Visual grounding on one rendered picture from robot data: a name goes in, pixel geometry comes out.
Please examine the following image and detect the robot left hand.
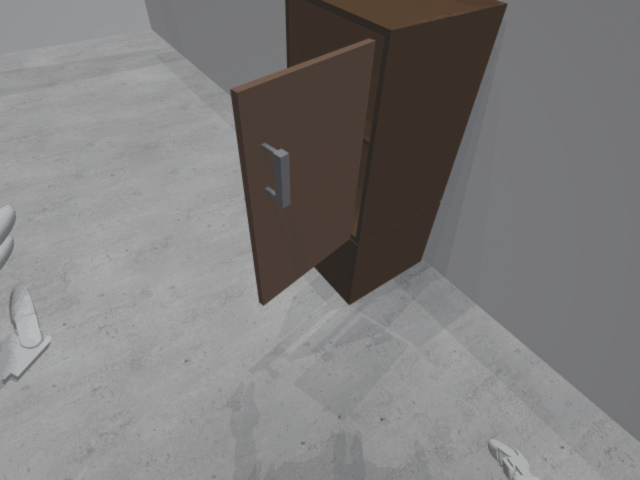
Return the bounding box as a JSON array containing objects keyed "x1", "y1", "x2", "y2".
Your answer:
[{"x1": 0, "y1": 205, "x2": 51, "y2": 389}]

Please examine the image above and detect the cupboard door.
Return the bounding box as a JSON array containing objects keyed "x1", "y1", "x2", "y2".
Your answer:
[{"x1": 230, "y1": 38, "x2": 376, "y2": 306}]

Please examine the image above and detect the handle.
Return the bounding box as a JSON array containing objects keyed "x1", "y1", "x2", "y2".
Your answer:
[{"x1": 261, "y1": 143, "x2": 291, "y2": 209}]

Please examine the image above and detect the robot right hand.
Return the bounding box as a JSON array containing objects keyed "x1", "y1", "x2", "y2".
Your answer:
[{"x1": 488, "y1": 439, "x2": 540, "y2": 480}]

